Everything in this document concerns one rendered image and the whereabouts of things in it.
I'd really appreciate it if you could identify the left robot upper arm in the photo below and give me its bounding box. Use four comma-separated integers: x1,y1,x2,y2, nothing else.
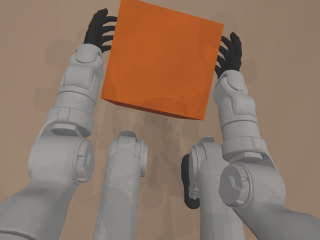
0,134,95,240

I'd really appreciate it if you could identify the right robot upper arm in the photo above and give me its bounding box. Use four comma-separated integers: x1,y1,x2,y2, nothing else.
218,162,320,240

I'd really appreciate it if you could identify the right robot thigh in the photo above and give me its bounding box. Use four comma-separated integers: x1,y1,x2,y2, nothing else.
189,142,246,240

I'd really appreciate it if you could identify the robot right hand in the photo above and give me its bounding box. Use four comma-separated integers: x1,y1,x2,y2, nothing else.
214,32,242,80

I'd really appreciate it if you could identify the robot left hand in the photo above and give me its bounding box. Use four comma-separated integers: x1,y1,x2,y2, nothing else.
83,8,117,53

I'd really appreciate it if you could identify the carton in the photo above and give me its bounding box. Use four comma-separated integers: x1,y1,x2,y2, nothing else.
100,0,224,121

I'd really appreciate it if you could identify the robot right foot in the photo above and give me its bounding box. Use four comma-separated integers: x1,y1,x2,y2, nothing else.
181,154,200,209

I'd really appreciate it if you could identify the right robot forearm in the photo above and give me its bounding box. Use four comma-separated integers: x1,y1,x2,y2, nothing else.
212,70,280,174

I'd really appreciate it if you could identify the left robot forearm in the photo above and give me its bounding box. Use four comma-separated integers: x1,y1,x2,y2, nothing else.
27,43,104,177

